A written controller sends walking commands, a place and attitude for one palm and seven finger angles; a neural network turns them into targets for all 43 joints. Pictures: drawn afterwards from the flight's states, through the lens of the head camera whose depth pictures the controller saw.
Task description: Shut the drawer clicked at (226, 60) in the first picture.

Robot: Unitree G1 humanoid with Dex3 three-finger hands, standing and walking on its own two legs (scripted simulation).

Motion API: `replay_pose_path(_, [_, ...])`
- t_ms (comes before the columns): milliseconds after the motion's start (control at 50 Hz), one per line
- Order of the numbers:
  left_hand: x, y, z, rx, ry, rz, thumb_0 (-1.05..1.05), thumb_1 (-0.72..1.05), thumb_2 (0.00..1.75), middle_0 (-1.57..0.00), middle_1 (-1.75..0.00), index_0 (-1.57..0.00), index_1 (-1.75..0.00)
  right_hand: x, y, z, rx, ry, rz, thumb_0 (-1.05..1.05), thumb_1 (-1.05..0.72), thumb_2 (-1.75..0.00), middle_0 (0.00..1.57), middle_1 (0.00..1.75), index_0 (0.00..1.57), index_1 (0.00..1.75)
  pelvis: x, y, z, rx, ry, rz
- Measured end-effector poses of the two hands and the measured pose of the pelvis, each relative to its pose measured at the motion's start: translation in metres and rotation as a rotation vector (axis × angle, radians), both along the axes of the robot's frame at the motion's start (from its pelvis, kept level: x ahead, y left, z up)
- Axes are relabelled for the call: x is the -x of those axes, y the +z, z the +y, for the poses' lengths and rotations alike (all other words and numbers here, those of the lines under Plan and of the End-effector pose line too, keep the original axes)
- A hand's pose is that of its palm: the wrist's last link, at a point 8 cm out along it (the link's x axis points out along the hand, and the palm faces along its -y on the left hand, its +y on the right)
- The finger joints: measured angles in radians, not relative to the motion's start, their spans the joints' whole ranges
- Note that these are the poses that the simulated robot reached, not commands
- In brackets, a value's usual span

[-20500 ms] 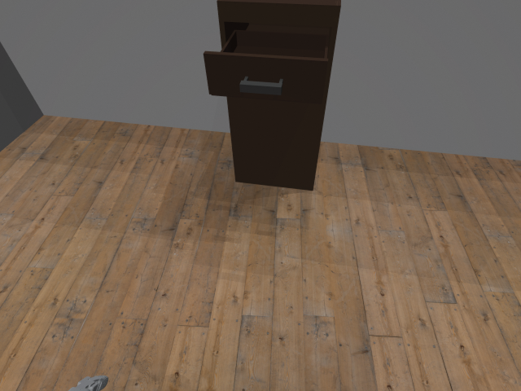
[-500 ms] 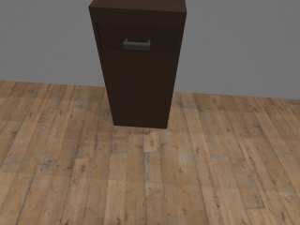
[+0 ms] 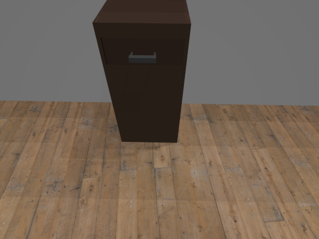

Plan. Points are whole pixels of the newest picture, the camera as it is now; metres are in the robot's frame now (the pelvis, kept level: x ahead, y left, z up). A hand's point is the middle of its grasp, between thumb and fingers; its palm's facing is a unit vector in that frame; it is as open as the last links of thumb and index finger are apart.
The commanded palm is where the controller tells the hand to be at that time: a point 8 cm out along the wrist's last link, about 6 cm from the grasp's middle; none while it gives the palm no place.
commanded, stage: let the arm hang, fingers relaxed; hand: left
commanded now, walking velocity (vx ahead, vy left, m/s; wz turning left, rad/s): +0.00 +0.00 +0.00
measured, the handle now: (143, 56) +0.90 +0.14 -0.01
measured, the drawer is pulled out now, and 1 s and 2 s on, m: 0.00 0.00 0.00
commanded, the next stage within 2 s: look to check the result in 0.20 s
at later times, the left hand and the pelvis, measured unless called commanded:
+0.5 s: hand out of the picture +0.00 +0.16 -0.18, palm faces +0.04 -0.98 -0.18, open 7.4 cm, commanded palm none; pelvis +0.01 +0.00 +0.00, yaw +0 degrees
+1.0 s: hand out of the picture +0.02 +0.15 -0.17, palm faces +0.03 -0.98 -0.20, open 7.4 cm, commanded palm none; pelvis +0.02 -0.01 +0.00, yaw +0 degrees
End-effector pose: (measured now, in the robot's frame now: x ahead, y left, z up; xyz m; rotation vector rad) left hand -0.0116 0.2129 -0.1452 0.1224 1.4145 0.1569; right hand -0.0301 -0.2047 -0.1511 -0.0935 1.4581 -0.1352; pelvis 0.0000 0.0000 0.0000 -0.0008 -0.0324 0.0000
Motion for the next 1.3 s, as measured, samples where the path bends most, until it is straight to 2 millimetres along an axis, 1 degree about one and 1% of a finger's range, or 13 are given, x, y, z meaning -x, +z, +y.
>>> replay_pose_path(140, [0.001,-0.001,-0.003,0.006,0.001,0.012,0.0,0.91,0.9,-0.2,-0.3,-0.2,-0.3,0.019,0.0,0.009,-0.012,-0.026,0.047,0.0,-0.91,-0.9,0.2,0.3,0.2,0.3,-0.001,0.0,0.001,-0.002,-0.003,0.002])
replay_pose_path(260, [0.001,-0.001,-0.004,0.003,0.004,0.023,0.0,0.91,0.9,-0.2,-0.3,-0.2,-0.3,0.022,-0.001,0.012,-0.018,-0.036,0.062,0.0,-0.91,-0.9,0.2,0.3,0.2,0.3,-0.003,-0.001,0.001,-0.003,-0.004,0.007])
replay_pose_path(380, [-0.001,0.0,-0.005,-0.001,0.007,0.03,0.0,0.91,0.9,-0.19,-0.3,-0.2,-0.3,0.014,-0.002,0.01,-0.019,-0.037,0.052,0.0,-0.91,-0.9,0.2,0.3,0.2,0.3,-0.007,-0.001,0.0,-0.004,-0.005,0.011])
replay_pose_path(600, [-0.012,0.0,-0.009,-0.007,0.005,0.011,0.0,0.91,0.9,-0.2,-0.3,-0.2,-0.3,-0.013,-0.003,0.001,-0.009,-0.025,-0.003,0.0,-0.91,-0.9,0.2,0.3,0.2,0.3,-0.014,0.0,-0.006,-0.005,-0.006,0.005])
replay_pose_path(700, [-0.016,0.001,-0.01,-0.01,0.002,0.007,0.0,0.91,0.9,-0.2,-0.3,-0.2,-0.3,-0.021,-0.002,-0.005,-0.003,-0.017,-0.014,0.0,-0.91,-0.9,0.2,0.3,0.2,0.3,-0.016,0.0,-0.008,-0.004,-0.006,0.007])
replay_pose_path(820, [-0.021,0.001,-0.011,-0.013,0.0,0.002,0.0,0.91,0.9,-0.2,-0.3,-0.2,-0.3,-0.025,-0.002,-0.012,0.006,-0.015,-0.011,0.0,-0.91,-0.9,0.2,0.3,0.2,0.3,-0.019,0.0,-0.011,-0.003,-0.006,0.007])
replay_pose_path(1000, [-0.029,0.002,-0.01,-0.018,-0.005,-0.003,0.0,0.91,0.9,-0.2,-0.3,-0.2,-0.3,-0.025,0.0,-0.02,0.019,-0.013,0.007,0.0,-0.91,-0.9,0.2,0.3,0.2,0.3,-0.022,0.001,-0.014,-0.002,-0.004,0.008])
replay_pose_path(1300, [-0.044,0.003,-0.005,-0.028,-0.02,-0.025,0.0,0.91,0.9,-0.2,-0.3,-0.2,-0.3,-0.032,0.001,-0.025,0.029,-0.013,-0.001,0.0,-0.91,-0.9,0.2,0.3,0.2,0.3,-0.027,0.001,-0.015,0.0,-0.007,0.007])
